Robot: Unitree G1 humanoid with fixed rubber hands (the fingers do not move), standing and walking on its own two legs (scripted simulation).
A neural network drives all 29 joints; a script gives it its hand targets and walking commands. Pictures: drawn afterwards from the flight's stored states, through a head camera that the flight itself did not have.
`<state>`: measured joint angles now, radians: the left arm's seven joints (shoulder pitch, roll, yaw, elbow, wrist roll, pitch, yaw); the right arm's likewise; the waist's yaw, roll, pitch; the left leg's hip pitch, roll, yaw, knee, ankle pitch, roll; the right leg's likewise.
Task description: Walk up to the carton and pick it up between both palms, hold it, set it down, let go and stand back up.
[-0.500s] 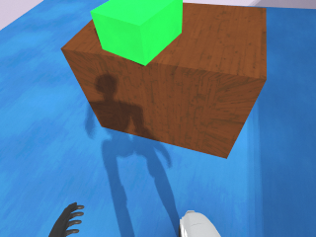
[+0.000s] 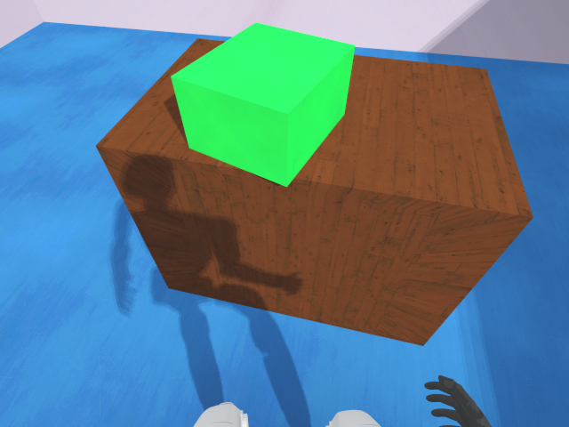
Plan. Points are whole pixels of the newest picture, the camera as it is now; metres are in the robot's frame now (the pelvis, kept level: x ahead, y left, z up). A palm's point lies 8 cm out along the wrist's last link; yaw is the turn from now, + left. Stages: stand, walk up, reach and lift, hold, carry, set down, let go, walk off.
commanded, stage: walk up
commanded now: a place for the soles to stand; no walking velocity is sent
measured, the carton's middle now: (270, 98) +0.77 +0.04 +0.05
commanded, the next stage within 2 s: none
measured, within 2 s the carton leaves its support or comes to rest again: neither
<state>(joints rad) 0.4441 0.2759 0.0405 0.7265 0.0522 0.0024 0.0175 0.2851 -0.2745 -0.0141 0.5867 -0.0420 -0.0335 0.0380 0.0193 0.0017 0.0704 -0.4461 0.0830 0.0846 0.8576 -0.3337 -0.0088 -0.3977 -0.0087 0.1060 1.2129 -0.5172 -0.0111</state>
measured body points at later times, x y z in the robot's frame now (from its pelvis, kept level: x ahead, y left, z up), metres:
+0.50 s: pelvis +0.17 +0.07 +0.02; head +0.19 +0.03 +0.47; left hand +0.29 +0.32 -0.07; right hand +0.21 -0.21 -0.12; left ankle +0.25 +0.21 -0.64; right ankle +0.17 -0.08 -0.69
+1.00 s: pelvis +0.33 +0.16 +0.01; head +0.36 +0.13 +0.45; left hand +0.54 +0.36 -0.08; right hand +0.31 -0.11 -0.13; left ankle +0.34 +0.27 -0.67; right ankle +0.36 +0.04 -0.69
